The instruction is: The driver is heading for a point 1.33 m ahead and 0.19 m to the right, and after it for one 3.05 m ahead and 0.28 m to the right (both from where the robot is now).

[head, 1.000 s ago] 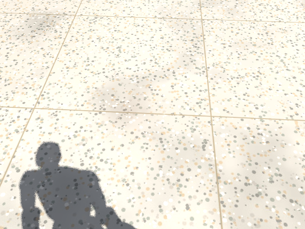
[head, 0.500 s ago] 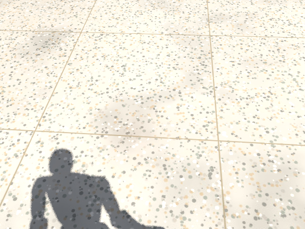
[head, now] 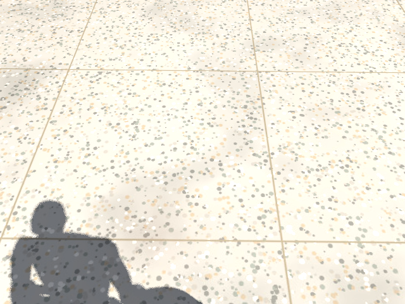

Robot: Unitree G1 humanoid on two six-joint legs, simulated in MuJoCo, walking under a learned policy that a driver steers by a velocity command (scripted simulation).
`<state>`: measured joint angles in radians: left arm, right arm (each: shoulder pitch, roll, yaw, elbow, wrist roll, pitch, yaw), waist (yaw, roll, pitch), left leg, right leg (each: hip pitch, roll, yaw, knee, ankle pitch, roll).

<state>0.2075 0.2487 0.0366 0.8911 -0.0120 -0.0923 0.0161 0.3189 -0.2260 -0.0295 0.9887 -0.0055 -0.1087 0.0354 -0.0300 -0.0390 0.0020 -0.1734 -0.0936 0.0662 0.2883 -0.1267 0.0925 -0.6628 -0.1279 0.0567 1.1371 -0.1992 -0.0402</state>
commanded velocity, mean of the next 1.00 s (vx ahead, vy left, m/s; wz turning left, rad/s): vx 0.41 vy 0.00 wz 0.00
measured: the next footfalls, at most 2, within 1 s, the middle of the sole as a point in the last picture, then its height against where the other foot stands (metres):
right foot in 0.30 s outside the picture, level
left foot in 0.82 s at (184, 273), level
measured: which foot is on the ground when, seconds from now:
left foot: down 0.00-0.32, up 0.34-0.80, down 0.82-1.00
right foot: up 0.00-0.28, down 0.30-0.82, up 0.84-1.00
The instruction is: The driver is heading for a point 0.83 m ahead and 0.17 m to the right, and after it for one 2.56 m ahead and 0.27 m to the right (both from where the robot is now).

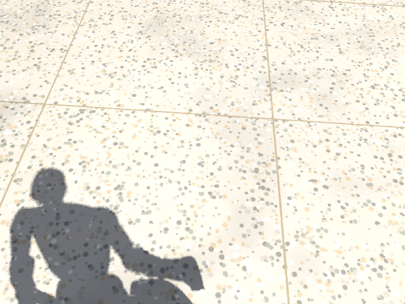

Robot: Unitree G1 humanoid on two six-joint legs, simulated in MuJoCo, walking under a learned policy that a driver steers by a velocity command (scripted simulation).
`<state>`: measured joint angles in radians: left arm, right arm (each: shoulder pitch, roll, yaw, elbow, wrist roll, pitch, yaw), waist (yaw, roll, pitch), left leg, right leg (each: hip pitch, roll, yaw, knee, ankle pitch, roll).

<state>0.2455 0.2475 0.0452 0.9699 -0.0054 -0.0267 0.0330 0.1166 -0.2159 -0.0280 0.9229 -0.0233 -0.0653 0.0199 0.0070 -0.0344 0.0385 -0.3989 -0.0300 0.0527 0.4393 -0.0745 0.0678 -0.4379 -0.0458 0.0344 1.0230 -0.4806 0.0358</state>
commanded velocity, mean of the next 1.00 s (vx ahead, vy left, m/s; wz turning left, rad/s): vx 0.31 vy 0.00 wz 0.00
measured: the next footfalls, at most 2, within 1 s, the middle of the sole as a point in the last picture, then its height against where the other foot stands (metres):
right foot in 0.18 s outside the picture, level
right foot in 0.94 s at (249, 298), level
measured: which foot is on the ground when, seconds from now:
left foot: down 0.00-0.94, up 0.96-1.00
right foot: up 0.00-0.16, down 0.18-0.48, up 0.50-0.92, down 0.94-1.00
